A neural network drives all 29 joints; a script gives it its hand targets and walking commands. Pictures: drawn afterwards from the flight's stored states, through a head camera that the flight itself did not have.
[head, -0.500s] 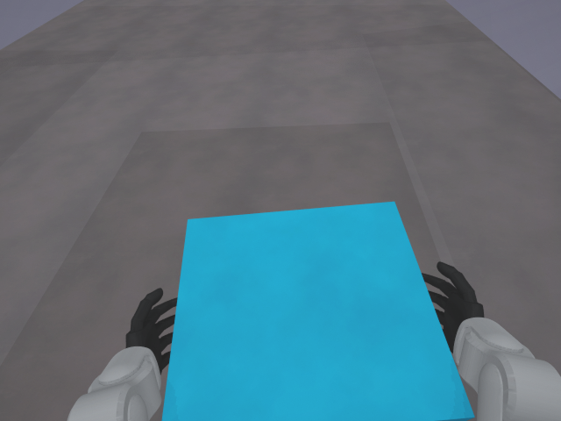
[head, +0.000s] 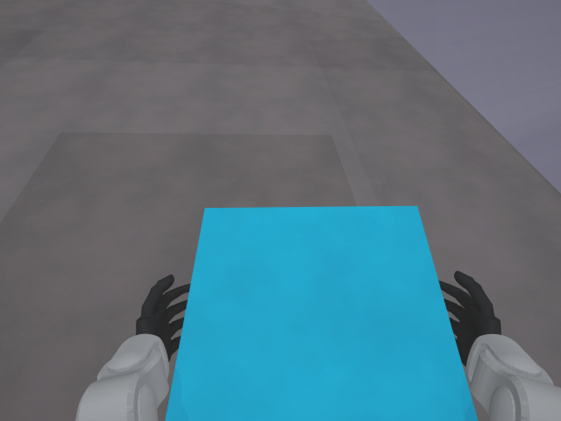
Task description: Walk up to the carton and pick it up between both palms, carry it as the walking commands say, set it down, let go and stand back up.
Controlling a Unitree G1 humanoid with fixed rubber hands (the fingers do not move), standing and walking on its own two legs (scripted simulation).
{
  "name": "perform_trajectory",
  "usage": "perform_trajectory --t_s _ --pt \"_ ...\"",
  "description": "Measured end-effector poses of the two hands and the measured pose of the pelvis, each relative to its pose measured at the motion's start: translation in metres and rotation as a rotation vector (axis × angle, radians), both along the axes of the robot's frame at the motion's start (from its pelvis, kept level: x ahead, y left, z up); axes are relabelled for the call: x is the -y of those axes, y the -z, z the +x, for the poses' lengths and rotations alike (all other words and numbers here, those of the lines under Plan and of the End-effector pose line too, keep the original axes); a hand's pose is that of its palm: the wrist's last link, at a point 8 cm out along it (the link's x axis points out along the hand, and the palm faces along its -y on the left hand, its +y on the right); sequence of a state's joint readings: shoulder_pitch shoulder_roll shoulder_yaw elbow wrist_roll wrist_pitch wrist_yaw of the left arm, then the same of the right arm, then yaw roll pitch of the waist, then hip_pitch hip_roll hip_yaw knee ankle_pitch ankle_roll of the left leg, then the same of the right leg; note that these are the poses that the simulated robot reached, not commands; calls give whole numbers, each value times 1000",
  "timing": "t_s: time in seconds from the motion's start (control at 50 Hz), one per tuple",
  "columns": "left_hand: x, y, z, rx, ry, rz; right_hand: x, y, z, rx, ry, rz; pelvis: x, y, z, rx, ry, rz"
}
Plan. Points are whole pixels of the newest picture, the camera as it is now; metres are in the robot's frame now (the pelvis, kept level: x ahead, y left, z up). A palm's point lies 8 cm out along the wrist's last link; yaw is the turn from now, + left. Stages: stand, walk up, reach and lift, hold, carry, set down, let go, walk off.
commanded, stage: carry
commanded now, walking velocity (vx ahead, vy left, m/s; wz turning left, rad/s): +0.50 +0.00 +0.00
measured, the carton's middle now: (310, 331) +0.27 -0.02 +0.02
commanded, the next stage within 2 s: none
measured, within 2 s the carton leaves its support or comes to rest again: neither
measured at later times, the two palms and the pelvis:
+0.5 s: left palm (205, 165) +0.57 +0.17 +0.07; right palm (387, 163) +0.62 -0.21 +0.05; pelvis +0.37 -0.03 -0.01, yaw +5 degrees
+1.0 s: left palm (208, 86) +0.97 +0.21 +0.04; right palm (343, 88) +0.95 -0.16 +0.06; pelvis +0.74 +0.04 -0.02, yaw -3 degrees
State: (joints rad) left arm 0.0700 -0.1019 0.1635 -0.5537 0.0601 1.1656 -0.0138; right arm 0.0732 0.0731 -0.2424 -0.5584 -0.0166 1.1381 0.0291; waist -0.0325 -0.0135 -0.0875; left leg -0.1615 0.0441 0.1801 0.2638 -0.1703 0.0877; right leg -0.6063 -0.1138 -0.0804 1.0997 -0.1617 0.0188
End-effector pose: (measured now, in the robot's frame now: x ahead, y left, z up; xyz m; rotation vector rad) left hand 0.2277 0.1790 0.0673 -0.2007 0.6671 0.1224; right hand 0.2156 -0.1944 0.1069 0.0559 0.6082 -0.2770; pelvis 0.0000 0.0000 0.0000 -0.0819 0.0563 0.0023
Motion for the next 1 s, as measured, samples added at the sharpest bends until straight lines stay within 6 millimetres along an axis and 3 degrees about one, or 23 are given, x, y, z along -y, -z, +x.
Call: perform_trajectory --t_s 0.06,0.14,0.22,0.32,0.38,0.56,0.68,0.76,0.86,0.92,1.0 --pt "-6 -7 37 26 -24 8 -6 -10 48 25 -35 -13 -1 -1 43 9 -11 -22" --pt "-13 -8 88 22 -60 37 -13 -5 116 20 -84 5 1 3 102 10 -20 -25" --pt "-11 3 149 -3 -75 73 -11 19 185 -4 -106 39 7 17 162 -7 -27 -3" --pt "5 29 236 -40 -84 108 7 65 271 -40 -99 93 20 44 251 -31 -54 36" --pt "13 32 282 -95 -99 127 15 79 320 -97 -106 122 24 39 293 -28 -54 31" --pt "11 -22 377 -36 -200 169 8 41 451 -29 -183 187 32 1 414 -17 -57 157" --pt "8 -41 473 30 -128 208 6 31 526 32 -134 202 18 1 504 6 -20 185" --pt "1 -27 549 32 -58 203 2 40 578 28 -85 168 6 16 564 -2 -11 159" --pt "-18 21 643 -10 -10 140 -15 63 656 -17 -37 113 -16 44 651 -12 23 116" --pt "-28 37 691 -71 15 108 -26 65 699 -79 -9 85 -25 40 690 -9 20 120" --pt "-36 26 739 -84 32 67 -34 43 737 -90 27 71 -36 17 735 -8 57 58"
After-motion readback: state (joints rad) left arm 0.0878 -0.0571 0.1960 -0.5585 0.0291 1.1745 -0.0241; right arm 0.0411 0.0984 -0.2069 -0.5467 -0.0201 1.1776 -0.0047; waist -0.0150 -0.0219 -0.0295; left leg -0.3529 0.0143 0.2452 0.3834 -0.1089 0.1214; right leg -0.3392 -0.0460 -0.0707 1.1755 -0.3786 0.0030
